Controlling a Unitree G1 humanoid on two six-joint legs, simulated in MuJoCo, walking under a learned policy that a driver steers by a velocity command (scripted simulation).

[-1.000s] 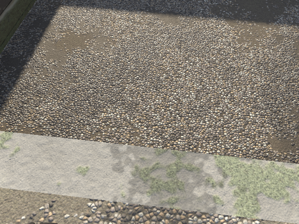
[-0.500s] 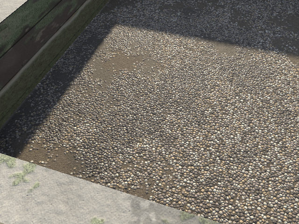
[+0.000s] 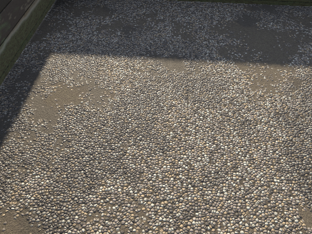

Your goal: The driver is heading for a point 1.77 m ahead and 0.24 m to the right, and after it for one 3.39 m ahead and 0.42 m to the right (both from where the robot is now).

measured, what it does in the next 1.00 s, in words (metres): walks ahead: right foot, then left foot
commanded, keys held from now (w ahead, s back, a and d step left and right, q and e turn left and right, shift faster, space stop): w+e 0.40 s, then w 0.20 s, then w+q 0.40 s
